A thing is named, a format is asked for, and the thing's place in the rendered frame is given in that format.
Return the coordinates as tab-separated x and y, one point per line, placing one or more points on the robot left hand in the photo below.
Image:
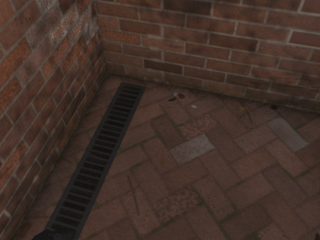
64	234

